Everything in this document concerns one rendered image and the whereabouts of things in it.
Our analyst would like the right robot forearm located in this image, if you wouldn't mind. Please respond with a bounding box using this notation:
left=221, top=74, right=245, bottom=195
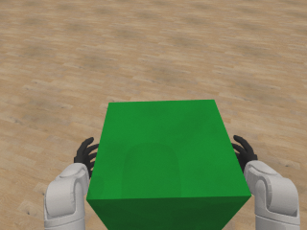
left=244, top=160, right=300, bottom=230

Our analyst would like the robot right hand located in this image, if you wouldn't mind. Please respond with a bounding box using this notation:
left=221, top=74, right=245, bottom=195
left=231, top=135, right=258, bottom=174

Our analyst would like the carton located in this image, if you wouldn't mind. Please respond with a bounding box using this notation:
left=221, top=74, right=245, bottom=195
left=86, top=100, right=251, bottom=230

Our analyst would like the left robot forearm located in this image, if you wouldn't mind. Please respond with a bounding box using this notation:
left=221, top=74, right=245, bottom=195
left=43, top=163, right=90, bottom=230

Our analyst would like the robot left hand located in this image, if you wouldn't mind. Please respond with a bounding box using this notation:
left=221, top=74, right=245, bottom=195
left=74, top=137, right=99, bottom=179

